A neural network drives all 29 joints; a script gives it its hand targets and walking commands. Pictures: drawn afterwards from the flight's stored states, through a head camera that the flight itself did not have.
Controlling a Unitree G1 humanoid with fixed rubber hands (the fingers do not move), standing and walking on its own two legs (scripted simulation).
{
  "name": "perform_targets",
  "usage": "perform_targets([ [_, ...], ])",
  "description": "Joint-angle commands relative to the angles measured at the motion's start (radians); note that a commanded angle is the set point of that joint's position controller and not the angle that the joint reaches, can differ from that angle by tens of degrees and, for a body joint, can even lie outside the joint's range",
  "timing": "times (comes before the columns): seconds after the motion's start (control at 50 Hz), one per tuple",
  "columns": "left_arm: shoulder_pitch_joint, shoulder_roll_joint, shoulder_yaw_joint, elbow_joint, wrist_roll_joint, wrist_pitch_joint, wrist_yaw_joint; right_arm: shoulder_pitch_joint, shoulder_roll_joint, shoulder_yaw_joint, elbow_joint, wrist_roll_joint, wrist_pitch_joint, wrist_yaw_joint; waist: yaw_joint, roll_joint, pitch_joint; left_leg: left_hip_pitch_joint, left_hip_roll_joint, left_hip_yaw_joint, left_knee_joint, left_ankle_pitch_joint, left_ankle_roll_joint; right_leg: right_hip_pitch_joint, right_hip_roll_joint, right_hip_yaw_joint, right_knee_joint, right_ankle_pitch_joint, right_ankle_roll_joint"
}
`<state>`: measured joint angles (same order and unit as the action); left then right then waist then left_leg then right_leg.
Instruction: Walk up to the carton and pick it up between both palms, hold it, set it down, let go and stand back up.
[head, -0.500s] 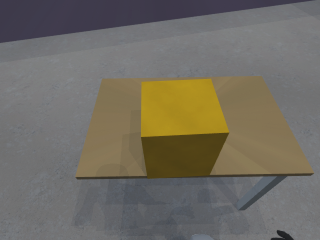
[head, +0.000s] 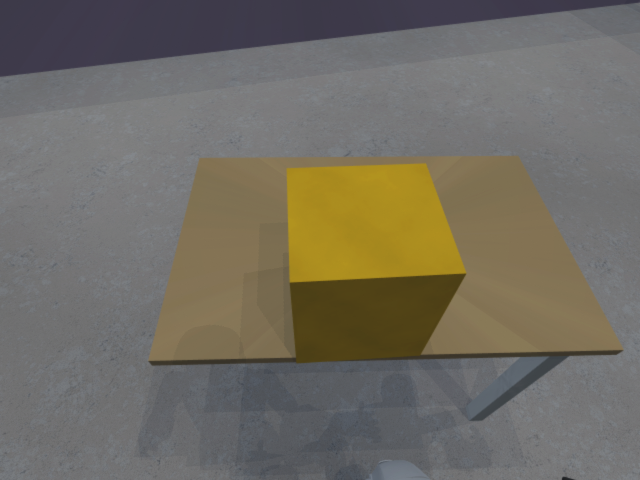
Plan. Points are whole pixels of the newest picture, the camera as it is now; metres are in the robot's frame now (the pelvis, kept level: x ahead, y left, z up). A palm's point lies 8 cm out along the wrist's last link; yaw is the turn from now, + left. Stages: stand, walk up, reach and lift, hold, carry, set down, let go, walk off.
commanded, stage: walk up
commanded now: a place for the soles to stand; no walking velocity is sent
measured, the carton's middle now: (357, 268) +0.42 -0.05 -0.03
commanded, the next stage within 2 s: reach and lift in 1.70 s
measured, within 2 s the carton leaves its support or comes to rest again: neither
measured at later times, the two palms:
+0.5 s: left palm out of the picture +0.10 +0.29 -0.13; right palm out of the picture +0.08 -0.34 -0.11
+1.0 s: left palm out of the picture +0.11 +0.27 -0.11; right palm out of the picture +0.09 -0.35 -0.11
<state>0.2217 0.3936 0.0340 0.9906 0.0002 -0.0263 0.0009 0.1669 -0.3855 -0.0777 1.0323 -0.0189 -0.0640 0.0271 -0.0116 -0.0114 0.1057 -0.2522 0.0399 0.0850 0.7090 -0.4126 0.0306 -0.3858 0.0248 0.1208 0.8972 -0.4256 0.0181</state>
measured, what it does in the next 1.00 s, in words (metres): steps on the spot: right foot, then left foot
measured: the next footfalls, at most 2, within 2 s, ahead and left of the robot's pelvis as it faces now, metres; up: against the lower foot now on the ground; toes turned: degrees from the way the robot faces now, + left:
right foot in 0.20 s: +0.14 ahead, -0.18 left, +0.00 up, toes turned +4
left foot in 0.48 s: +0.09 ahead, +0.09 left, +0.00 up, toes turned +4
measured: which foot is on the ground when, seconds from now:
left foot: down 0.00-0.22, up 0.24-0.46, down 0.48-1.00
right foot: up 0.00-0.18, down 0.20-0.48, up 0.50-0.82, down 0.84-1.00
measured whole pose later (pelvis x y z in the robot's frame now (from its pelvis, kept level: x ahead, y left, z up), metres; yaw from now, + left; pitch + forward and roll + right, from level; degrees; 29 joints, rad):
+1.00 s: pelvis +0.05 -0.04 +0.00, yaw -2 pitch -3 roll +0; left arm 0.21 0.38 0.01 0.99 0.00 -0.03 0.00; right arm 0.17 -0.37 -0.04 1.04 -0.02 -0.02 0.01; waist -0.01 -0.02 0.11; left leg -0.25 0.05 0.09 0.69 -0.41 0.01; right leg -0.34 0.03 0.10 0.65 -0.26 0.01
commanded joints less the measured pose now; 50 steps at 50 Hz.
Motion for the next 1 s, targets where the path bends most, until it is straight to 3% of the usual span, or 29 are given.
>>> perform_targets([
  [0.0,-0.101,0.217,0.045,-0.11,0.025,-0.033,-0.005,0.105,-0.309,-0.071,-0.05,0.011,-0.031,-0.034,-0.054,0.089,-0.077,0.417,0.324,-0.4,-0.34,0.453,0.147,-0.365,-0.052,-0.038,0.108,-0.059,-0.031],
  [0.02,-0.074,0.208,0.054,-0.116,0.019,-0.033,-0.01,0.084,-0.286,-0.067,-0.06,0.01,-0.031,-0.032,-0.033,0.13,-0.076,0.43,0.317,-0.305,-0.31,0.529,0.175,-0.34,-0.07,-0.072,0.053,-0.085,-0.034],
  [0.06,-0.086,0.189,0.048,-0.113,0.021,-0.033,-0.023,0.097,-0.295,-0.072,-0.079,0.009,-0.021,-0.028,-0.058,0.201,-0.034,0.303,0.291,-0.22,-0.291,0.552,0.178,-0.275,-0.074,-0.135,-0.016,-0.062,-0.033],
  [0.1,-0.093,0.191,0.051,-0.12,0.026,-0.034,-0.026,0.095,-0.297,-0.074,-0.103,0.011,-0.016,-0.025,-0.065,0.133,-0.037,0.259,0.303,-0.213,-0.279,0.58,0.189,-0.19,-0.056,-0.163,-0.09,-0.032,-0.031],
  [0.16,0.08,0.164,0.052,-0.047,0.031,-0.053,-0.011,-0.028,-0.275,-0.058,-0.142,0.026,0.002,-0.018,0.057,0.148,-0.092,0.074,0.197,-0.048,-0.019,0.614,0.122,0.144,0.008,-0.219,-0.385,0.2,-0.072],
  [0.18,0.213,0.228,0.074,-0.005,0.027,-0.056,0.005,-0.029,-0.209,-0.036,-0.162,0.031,0.006,-0.016,0.106,-0.006,-0.192,0.008,0.117,0.007,0.203,0.496,0.059,0.321,-0.006,-0.107,-0.434,0.315,-0.092],
  [0.2,0.225,0.316,0.1,-0.019,0.041,-0.061,0.017,0.006,-0.13,-0.007,-0.177,0.041,0.011,-0.018,0.089,-0.192,-0.211,-0.212,-0.012,0.014,0.384,0.156,-0.005,0.437,-0.195,0.284,-0.477,0.362,-0.164],
  [0.22,0.163,0.358,0.092,-0.058,0.031,-0.06,0.024,0.004,-0.148,-0.009,-0.182,0.039,0.025,-0.027,0.062,-0.235,-0.189,-0.362,-0.079,-0.063,0.416,-0.214,-0.008,0.397,-0.331,0.603,-0.598,0.287,-0.268],
  [0.24,0.095,0.364,0.093,-0.07,0.018,-0.049,0.017,-0.003,-0.212,-0.03,-0.148,0.027,0.045,-0.035,0.057,-0.136,-0.122,-0.251,-0.018,-0.146,0.433,-0.278,0.0,0.217,-0.349,0.568,-0.611,0.061,-0.307],
  [0.28,-0.019,0.305,0.071,-0.081,0.019,-0.038,0.02,0.027,-0.203,-0.022,-0.13,0.031,0.05,-0.03,0.021,-0.168,0.02,-0.231,0.042,-0.117,0.354,-0.184,-0.016,0.06,-0.263,0.389,-0.582,0.057,-0.287],
  [0.32,-0.014,0.248,0.06,-0.082,0.026,-0.03,0.022,0.021,-0.193,-0.019,-0.114,0.022,0.048,-0.02,0.028,-0.141,0.009,-0.179,0.026,-0.088,0.239,-0.156,-0.003,0.029,-0.198,0.326,-0.591,0.011,-0.233],
  [0.4,-0.015,0.284,0.064,-0.09,0.031,-0.021,0.016,0.032,-0.204,-0.025,-0.091,0.023,0.041,-0.019,0.036,-0.221,-0.037,-0.117,0.006,-0.083,0.064,-0.181,-0.015,0.029,-0.215,0.362,-0.572,-0.132,-0.252],
  [0.44,-0.109,0.26,0.058,-0.109,0.025,-0.012,0.011,0.128,-0.185,-0.035,-0.054,0.017,0.022,-0.025,-0.048,-0.135,-0.088,0.07,0.004,-0.069,-0.191,-0.043,0.011,-0.06,-0.196,0.284,-0.462,-0.028,-0.205],
  [0.46,-0.154,0.204,0.042,-0.109,0.016,-0.006,0.007,0.184,-0.214,-0.038,-0.005,0.001,0.013,-0.03,-0.085,-0.036,-0.057,0.146,0.002,-0.115,-0.327,-0.029,0.015,-0.119,-0.122,0.197,-0.32,0.067,-0.15],
  [0.48,-0.095,0.116,0.016,-0.099,0.001,0.001,0.008,0.19,-0.267,-0.05,0.001,-0.018,0.003,-0.039,-0.067,0.176,-0.108,0.222,0.207,-0.356,-0.442,-0.033,0.031,-0.196,-0.005,0.071,-0.079,-0.021,-0.071],
  [0.5,-0.062,0.14,0.016,-0.069,0.006,0.01,0.018,0.083,-0.32,-0.057,-0.032,-0.008,0.003,-0.042,-0.033,0.142,-0.058,0.146,0.352,-0.52,-0.52,-0.134,0.059,-0.25,0.063,0.004,-0.002,-0.097,-0.041],
  [0.52,-0.087,0.188,0.025,-0.064,0.011,0.011,0.028,0.026,-0.322,-0.048,-0.063,-0.002,-0.008,-0.044,-0.038,0.104,0.017,0.055,0.376,-0.529,-0.52,-0.008,0.043,-0.244,0.018,0.039,0.016,-0.091,-0.038],
  [0.54,-0.077,0.211,0.03,-0.04,0.005,0.009,0.025,-0.042,-0.296,-0.04,-0.058,0.0,-0.011,-0.04,0.001,0.111,0.047,0.037,0.328,-0.421,-0.488,0.115,0.043,-0.178,0.002,0.031,0.017,-0.037,-0.034],
  [0.58,-0.027,0.19,0.029,-0.039,-0.002,0.007,0.016,-0.009,-0.249,-0.031,-0.043,0.0,-0.015,-0.049,0.009,0.124,-0.007,0.182,0.234,-0.264,-0.383,0.471,-0.008,-0.149,-0.018,-0.022,-0.05,0.013,-0.037],
  [0.6,-0.006,0.178,0.034,-0.028,-0.004,0.003,0.019,-0.008,-0.254,-0.023,-0.036,0.012,-0.015,-0.047,0.022,0.15,-0.066,0.235,0.235,-0.232,-0.315,0.609,0.022,-0.119,-0.018,-0.041,-0.047,0.012,-0.036],
  [0.64,-0.052,0.168,0.023,-0.058,-0.001,0.004,0.018,0.081,-0.242,-0.035,-0.027,0.01,-0.011,-0.052,-0.026,0.142,-0.135,0.414,0.26,-0.246,-0.256,0.822,0.044,-0.181,0.0,-0.056,-0.054,-0.046,-0.047],
  [0.68,-0.093,0.165,0.017,-0.089,0.005,0.002,0.016,0.067,-0.265,-0.042,-0.038,0.012,-0.003,-0.055,-0.048,0.177,-0.122,0.371,0.272,-0.221,-0.239,0.694,0.11,-0.175,-0.026,-0.109,-0.114,-0.069,-0.04],
  [0.74,-0.072,0.161,0.013,-0.076,0.008,-0.004,0.017,0.055,-0.265,-0.037,-0.05,0.007,0.002,-0.053,-0.04,0.187,-0.115,0.311,0.251,-0.184,-0.206,0.733,0.105,-0.107,-0.031,-0.122,-0.174,-0.004,-0.052],
  [0.8,-0.001,0.167,0.028,-0.042,0.019,-0.017,0.015,-0.035,-0.26,-0.024,-0.08,0.023,0.015,-0.043,0.02,0.153,-0.109,0.085,0.232,-0.141,-0.154,0.462,0.107,0.13,-0.021,-0.135,-0.34,0.17,-0.075],
  [0.82,0.004,0.196,0.038,-0.035,0.023,-0.026,0.02,-0.037,-0.226,-0.018,-0.087,0.027,0.02,-0.04,0.02,0.068,-0.129,0.03,0.168,-0.089,-0.09,0.414,0.066,0.195,-0.027,-0.063,-0.404,0.3,-0.089],
  [0.84,0.016,0.224,0.048,-0.016,0.023,-0.033,0.025,-0.047,-0.187,-0.008,-0.085,0.027,0.025,-0.035,0.018,0.028,-0.172,-0.008,0.098,-0.018,-0.057,0.295,0.02,0.225,-0.11,0.093,-0.372,0.436,-0.122],
  [0.88,-0.047,0.278,0.044,-0.039,0.026,-0.039,0.023,0.0,-0.166,-0.001,-0.075,0.028,0.038,-0.028,-0.005,-0.097,-0.144,-0.06,-0.026,-0.068,0.013,-0.179,-0.012,0.153,-0.28,0.435,-0.523,0.159,-0.232],
  [0.92,-0.072,0.293,0.04,-0.035,0.029,-0.027,0.023,-0.019,-0.182,-0.006,-0.059,0.022,0.04,-0.028,-0.005,-0.149,-0.087,-0.016,-0.016,-0.074,-0.09,-0.159,0.005,0.08,-0.242,0.412,-0.544,-0.022,-0.228],
  [0.98,-0.137,0.214,0.027,-0.042,0.014,-0.02,0.01,0.048,-0.196,-0.011,0.003,0.013,0.022,-0.023,-0.044,-0.044,-0.098,0.109,0.045,-0.104,-0.263,-0.021,0.03,-0.007,-0.153,0.221,-0.481,0.067,-0.118],
])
